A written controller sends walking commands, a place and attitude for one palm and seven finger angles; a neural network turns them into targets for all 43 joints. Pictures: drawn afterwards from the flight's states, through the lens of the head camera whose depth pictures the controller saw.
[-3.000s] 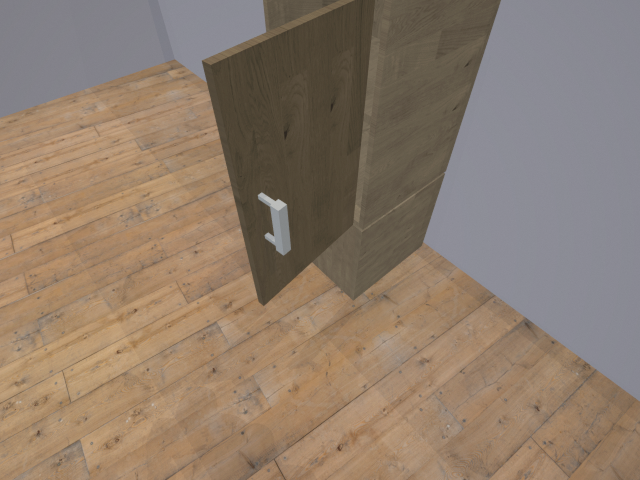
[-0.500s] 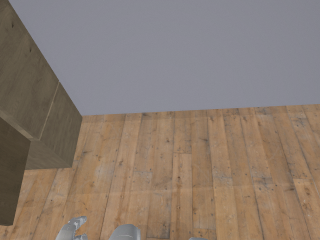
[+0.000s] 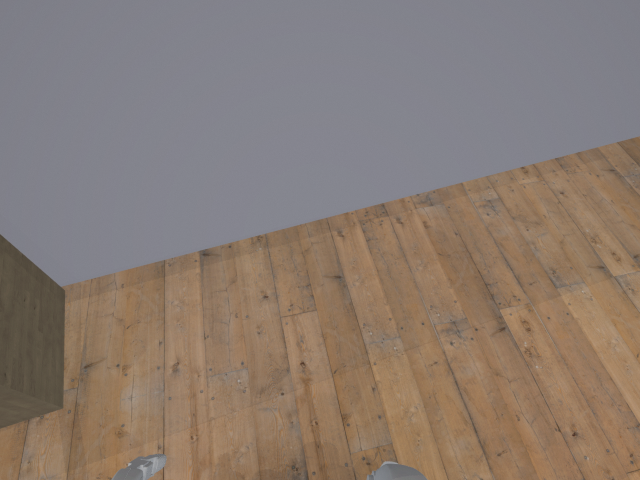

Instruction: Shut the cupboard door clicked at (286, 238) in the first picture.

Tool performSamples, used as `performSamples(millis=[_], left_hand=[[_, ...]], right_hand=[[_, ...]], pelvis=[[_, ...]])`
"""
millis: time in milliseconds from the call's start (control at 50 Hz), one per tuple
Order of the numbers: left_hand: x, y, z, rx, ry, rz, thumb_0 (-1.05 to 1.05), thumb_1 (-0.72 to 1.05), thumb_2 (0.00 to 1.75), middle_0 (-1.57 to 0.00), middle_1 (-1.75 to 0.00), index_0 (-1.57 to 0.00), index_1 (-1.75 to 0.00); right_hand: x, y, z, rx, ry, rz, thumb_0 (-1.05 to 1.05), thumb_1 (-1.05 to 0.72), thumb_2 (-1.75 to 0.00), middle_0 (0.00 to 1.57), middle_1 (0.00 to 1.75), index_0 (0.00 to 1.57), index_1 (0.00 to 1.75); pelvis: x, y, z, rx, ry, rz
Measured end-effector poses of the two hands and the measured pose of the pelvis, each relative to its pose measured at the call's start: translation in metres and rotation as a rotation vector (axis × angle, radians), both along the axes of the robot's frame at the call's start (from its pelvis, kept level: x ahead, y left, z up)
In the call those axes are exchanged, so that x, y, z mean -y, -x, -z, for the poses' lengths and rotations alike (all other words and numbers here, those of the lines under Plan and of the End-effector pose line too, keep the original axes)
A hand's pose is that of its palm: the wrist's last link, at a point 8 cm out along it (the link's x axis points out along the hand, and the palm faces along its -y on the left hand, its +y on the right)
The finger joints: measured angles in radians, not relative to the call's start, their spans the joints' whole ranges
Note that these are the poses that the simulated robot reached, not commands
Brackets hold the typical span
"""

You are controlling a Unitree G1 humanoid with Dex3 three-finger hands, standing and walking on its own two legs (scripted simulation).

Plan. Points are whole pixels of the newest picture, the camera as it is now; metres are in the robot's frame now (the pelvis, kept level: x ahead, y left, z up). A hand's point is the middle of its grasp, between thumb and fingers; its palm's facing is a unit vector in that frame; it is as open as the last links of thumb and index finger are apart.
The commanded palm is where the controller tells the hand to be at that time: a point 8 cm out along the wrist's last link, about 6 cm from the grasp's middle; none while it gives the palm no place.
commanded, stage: walk around to get in front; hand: left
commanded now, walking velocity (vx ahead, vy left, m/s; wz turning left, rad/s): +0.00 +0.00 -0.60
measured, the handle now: out of the picture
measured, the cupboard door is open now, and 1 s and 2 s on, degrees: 98 98 98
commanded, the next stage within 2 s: none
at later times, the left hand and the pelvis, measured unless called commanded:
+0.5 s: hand (220, 443) +0.18 +0.16 -0.18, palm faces -0.25 -0.95 -0.18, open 7.4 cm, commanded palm none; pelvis +0.04 -0.01 -0.01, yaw -17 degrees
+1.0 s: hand (302, 405) +0.23 +0.04 -0.16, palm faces -0.56 -0.79 -0.24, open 7.4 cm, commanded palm none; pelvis +0.04 -0.07 +0.00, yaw -35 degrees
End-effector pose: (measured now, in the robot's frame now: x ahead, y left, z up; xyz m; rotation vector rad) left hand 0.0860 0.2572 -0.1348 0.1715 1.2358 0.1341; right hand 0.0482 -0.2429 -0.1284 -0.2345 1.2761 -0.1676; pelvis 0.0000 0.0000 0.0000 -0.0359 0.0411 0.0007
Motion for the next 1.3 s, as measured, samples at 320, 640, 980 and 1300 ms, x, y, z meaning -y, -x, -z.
performSamples(millis=[320,640,980,1300], left_hand=[[0.055,-0.054,0.0,0.002,-0.032,0.189,0.0,0.9,0.89,-0.2,-0.3,-0.2,-0.3],[0.069,-0.132,0.0,0.015,0.012,0.374,0.0,0.91,0.89,-0.2,-0.3,-0.2,-0.3],[0.172,-0.167,-0.005,0.041,-0.042,0.626,0.0,0.9,0.89,-0.2,-0.3,-0.2,-0.3],[0.23,-0.234,0.003,-0.015,0.036,0.797,0.01,0.91,0.89,-0.2,-0.3,-0.2,-0.3]], right_hand=[[0.055,0.003,0.006,0.043,0.019,0.217,0.0,-0.91,-0.89,0.2,0.3,0.2,0.3],[0.02,0.044,-0.01,0.037,0.023,0.371,0.0,-0.91,-0.89,0.21,0.3,0.2,0.3],[0.072,0.122,0.014,-0.035,0.005,0.653,0.01,-0.91,-0.89,0.2,0.3,0.2,0.3],[0.041,0.111,-0.01,0.013,0.014,0.791,0.0,-0.91,-0.89,0.21,0.3,0.2,0.3]], pelvis=[[0.027,-0.02,0.004,0.015,-0.037,0.19],[0.018,-0.04,-0.004,-0.001,0.004,0.396],[0.066,-0.037,0.005,0.014,-0.04,0.602],[0.096,-0.089,-0.003,-0.002,-0.017,0.8]])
